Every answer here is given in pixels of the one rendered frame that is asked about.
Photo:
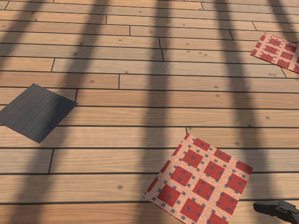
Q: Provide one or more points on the right robot hand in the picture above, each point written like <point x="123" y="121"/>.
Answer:
<point x="281" y="209"/>

